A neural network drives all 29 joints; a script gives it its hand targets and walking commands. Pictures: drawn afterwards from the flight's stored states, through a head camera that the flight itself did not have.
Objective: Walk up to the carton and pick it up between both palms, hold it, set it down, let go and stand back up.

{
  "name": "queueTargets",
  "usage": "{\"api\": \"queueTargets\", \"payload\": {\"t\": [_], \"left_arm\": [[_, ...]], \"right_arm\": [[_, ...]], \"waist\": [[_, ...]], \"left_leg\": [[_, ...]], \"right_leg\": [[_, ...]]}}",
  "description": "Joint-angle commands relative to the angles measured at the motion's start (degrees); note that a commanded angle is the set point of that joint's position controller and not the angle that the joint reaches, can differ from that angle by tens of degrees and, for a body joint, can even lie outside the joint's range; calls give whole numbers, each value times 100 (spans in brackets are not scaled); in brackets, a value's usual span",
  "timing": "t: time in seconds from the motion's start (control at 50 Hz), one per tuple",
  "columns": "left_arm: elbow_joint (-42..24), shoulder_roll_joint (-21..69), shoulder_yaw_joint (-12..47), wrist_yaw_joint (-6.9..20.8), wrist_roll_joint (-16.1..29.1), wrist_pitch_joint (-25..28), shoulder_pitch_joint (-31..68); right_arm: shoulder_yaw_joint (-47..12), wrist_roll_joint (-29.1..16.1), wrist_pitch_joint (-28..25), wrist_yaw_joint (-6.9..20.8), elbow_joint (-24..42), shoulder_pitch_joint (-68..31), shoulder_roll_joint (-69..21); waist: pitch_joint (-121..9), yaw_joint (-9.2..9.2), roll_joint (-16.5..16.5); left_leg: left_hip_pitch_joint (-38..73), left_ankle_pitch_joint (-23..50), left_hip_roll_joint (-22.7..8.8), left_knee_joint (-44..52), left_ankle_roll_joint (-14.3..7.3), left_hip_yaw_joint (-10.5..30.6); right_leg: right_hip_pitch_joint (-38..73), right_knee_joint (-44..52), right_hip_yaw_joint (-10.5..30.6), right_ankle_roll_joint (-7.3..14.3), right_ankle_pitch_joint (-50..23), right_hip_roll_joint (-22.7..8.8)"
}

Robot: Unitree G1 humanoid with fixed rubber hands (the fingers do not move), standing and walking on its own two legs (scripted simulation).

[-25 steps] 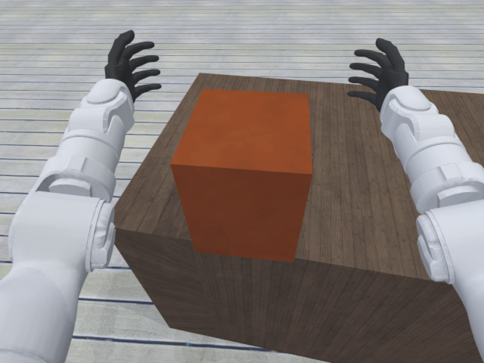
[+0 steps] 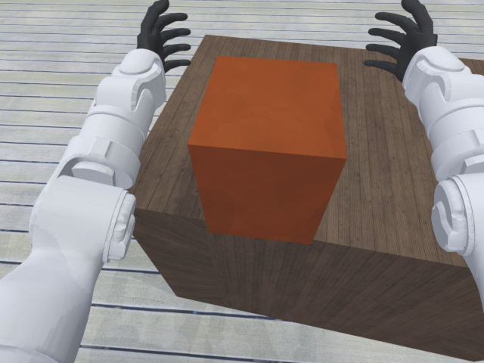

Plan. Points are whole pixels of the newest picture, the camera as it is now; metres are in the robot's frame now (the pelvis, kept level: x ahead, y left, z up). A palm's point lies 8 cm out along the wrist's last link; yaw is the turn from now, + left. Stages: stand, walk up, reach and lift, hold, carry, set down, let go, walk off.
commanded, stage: set down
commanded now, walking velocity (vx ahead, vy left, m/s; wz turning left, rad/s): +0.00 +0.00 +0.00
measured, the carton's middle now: (266, 155) +0.47 -0.01 +0.07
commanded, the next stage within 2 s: none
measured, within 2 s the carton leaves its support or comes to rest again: neither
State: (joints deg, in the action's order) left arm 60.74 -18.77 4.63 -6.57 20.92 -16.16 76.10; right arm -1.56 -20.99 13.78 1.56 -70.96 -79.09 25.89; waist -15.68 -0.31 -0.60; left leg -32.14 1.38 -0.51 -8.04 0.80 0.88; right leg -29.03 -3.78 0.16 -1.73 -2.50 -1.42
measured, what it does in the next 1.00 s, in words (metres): stands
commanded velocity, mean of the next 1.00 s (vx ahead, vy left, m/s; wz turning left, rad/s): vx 0.00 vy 0.00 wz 0.00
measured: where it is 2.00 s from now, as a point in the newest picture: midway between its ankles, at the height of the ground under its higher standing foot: outside the picture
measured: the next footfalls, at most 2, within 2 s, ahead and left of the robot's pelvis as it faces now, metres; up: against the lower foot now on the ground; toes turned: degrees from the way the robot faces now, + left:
none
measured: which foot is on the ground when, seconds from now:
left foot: down 0.00-1.00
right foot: down 0.00-1.00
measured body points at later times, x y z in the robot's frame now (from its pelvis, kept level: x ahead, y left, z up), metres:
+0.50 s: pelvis +0.01 -0.03 -0.01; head +0.12 -0.06 +0.43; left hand +0.51 +0.17 +0.13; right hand +0.53 -0.22 +0.10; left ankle +0.02 +0.12 -0.75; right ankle +0.01 -0.14 -0.75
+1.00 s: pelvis +0.01 +0.00 -0.01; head +0.12 +0.00 +0.43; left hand +0.54 +0.22 +0.24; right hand +0.56 -0.17 +0.22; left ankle +0.02 +0.12 -0.74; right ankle +0.01 -0.14 -0.75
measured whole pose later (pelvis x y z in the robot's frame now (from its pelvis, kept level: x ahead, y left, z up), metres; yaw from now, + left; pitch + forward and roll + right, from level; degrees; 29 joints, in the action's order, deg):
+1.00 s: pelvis +0.01 +0.00 -0.01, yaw +1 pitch +30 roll -1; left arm 65.5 -24.1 7.2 -3.7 25.0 -12.1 80.6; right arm -4.5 -23.8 11.1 -0.5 -74.3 -83.2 25.6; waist -19.4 -3.6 -0.1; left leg -40.5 0.4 -0.4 -10.1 1.4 2.4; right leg -36.9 -5.5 0.0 -1.7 -1.2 -1.3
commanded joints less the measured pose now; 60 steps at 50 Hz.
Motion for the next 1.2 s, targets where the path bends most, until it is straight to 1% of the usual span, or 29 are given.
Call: {"api": "queueTargets", "payload": {"t": [0.0,0.1,0.18,0.2,0.24,0.3,0.34,0.38,0.44,0.48,0.52,0.54,0.56,0.58,0.6,0.68,0.72,0.74,0.78,0.8,0.86,0.9,0.92,0.94,0.96,1.02,1.06,1.1,1.18], "left_arm": [[-698,-833,-231,-197,-152,370,2431],[-567,-724,-282,-159,-132,874,1859],[-735,-862,-377,-69,-99,1267,1593],[-761,-894,-421,-33,-107,1362,1520],[-751,-984,-473,14,-56,1513,1413],[-897,-1138,-515,105,9,1714,1538],[-910,-1302,-591,169,10,1841,1615],[-825,-1389,-591,231,-13,1901,1725],[-665,-1471,-533,326,67,1949,1907],[-648,-1554,-535,378,81,1931,2182],[-558,-1634,-488,431,112,1876,2339],[-444,-1673,-455,461,163,1826,2480],[-366,-1670,-425,483,193,1766,2550],[-268,-1681,-404,493,204,1691,2632],[-327,-1736,-390,496,222,1612,2735],[-98,-1762,-310,505,258,1247,2941],[-113,-1716,-221,498,296,1050,3077],[-143,-1675,-178,484,316,962,3113],[-218,-1579,-92,450,389,812,3282],[-247,-1563,-48,431,363,740,3245],[-315,-1363,85,355,433,579,3249],[-385,-1253,127,293,397,532,3150],[-350,-1191,146,263,433,530,3106],[-272,-1106,202,236,401,533,3038],[-228,-1099,205,220,402,567,2981],[-172,-1055,200,174,379,729,2893],[-148,-1047,199,151,396,849,2950],[-208,-1070,185,112,388,995,3133],[-267,-1194,69,19,371,1217,3341]], "right_arm": [[102,-22,-462,143,316,-2420,1073],[-110,-97,-1040,251,338,-2224,968],[-344,-229,-1399,275,550,-2042,761],[-341,-178,-1479,261,645,-1962,750],[-450,-236,-1584,234,857,-1944,678],[-566,-335,-1720,168,1049,-1911,533],[-582,-333,-1781,86,1213,-1982,512],[-546,-291,-1818,-24,1441,-2122,621],[-572,-289,-1831,-182,1554,-2334,643],[-619,-332,-1761,-285,1516,-2412,593],[-609,-397,-1670,-332,1485,-2530,570],[-649,-422,-1607,-349,1426,-2647,555],[-620,-396,-1541,-378,1394,-2742,611],[-638,-420,-1458,-398,1356,-2851,590],[-648,-465,-1370,-407,1321,-2872,560],[-569,-435,-1000,-400,1035,-3027,654],[-482,-419,-824,-375,807,-3032,752],[-472,-396,-739,-365,764,-3056,749],[-357,-354,-600,-337,663,-3117,814],[-285,-338,-544,-326,649,-3099,853],[-171,-296,-434,-262,582,-3103,997],[-110,-245,-410,-224,460,-2969,1061],[-87,-248,-414,-193,348,-2923,1079],[-77,-245,-440,-173,304,-2921,1102],[-107,-316,-478,-140,275,-2962,1040],[-100,-259,-667,-73,237,-3028,1001],[-117,-272,-816,-73,327,-3222,983],[-181,-300,-957,-82,377,-3432,942],[-339,-375,-1156,-104,209,-3714,742]], "waist": [[-3647,-146,-310],[-3939,-337,213],[-4171,-475,710],[-4304,-433,865],[-4447,-447,1166],[-4432,-438,1333],[-4573,-386,1567],[-4710,-359,1456],[-4909,-310,1388],[-4948,-313,1123],[-4971,-327,960],[-4970,-334,1012],[-5018,-293,889],[-4965,-330,854],[-5040,-374,681],[-4967,-401,431],[-4923,-383,203],[-4906,-370,185],[-4887,-299,76],[-4919,-305,-73],[-4792,-222,-317],[-4544,-241,-515],[-4513,-256,-526],[-4429,-239,-633],[-4289,-322,-611],[-4219,-343,-341],[-4289,-388,-97],[-4449,-448,10],[-4563,-597,425]], "left_leg": [[3723,2523,-19,-754,723,90],[3254,3077,38,-725,606,52],[2345,2862,145,-508,438,-29],[2221,2781,159,-450,384,-25],[1805,2467,190,-324,253,-47],[1200,1881,250,-164,105,-108],[962,1534,283,-97,16,-147],[837,1370,305,-145,4,-137],[841,1345,336,-239,-13,-129],[767,1289,343,-363,29,-169],[733,1220,347,-415,73,-193],[715,1205,325,-459,82,-203],[676,1191,314,-448,129,-189],[636,1288,310,-473,171,-177],[698,1318,322,-511,201,-195],[1291,1931,270,-742,380,-174],[1635,2293,272,-828,503,-157],[1810,2520,236,-874,558,-147],[2268,3178,173,-1007,653,-58],[2551,3493,170,-1084,698,-65],[3581,4316,33,-1371,839,121],[4137,4684,-67,-1535,902,199],[4258,4801,-108,-1566,928,240],[4195,4698,-131,-1538,950,250],[4127,4626,-138,-1548,961,229],[3735,4104,-114,-1362,950,192],[3203,3601,-96,-1191,886,132],[2725,3153,-43,-1050,835,51],[2029,2293,53,-832,629,-79]], "right_leg": [[623,-88,-97,178,-636,375],[1309,-306,17,20,-1775,378],[2350,-776,114,-174,-2719,326],[2529,-888,96,-242,-2918,335],[2954,-1154,136,-353,-3288,297],[3270,-1466,179,-523,-3495,213],[3378,-1670,173,-614,-3648,167],[3345,-1738,179,-639,-3406,164],[3109,-1898,187,-676,-3418,145],[2974,-1868,206,-635,-3102,147],[2830,-1863,177,-637,-2823,168],[2705,-1863,185,-628,-2688,175],[2721,-1803,163,-602,-2577,200],[2656,-1776,149,-571,-2561,215],[2605,-1763,160,-561,-2432,228],[1996,-1476,121,-430,-1994,315],[1705,-1327,126,-324,-1888,353],[1582,-1237,88,-294,-1903,354],[1236,-1100,30,-199,-1976,415],[1056,-966,26,-172,-1914,431],[97,-632,-50,-16,-1524,482],[-420,-349,-58,67,-1219,483],[-524,-277,-57,104,-1126,476],[-449,-208,-25,156,-1062,462],[-463,-173,-17,169,-977,457],[7,-159,28,189,-950,411],[522,-296,55,169,-1070,374],[1001,-431,68,152,-1170,326],[1444,-713,79,19,-1111,295]]}}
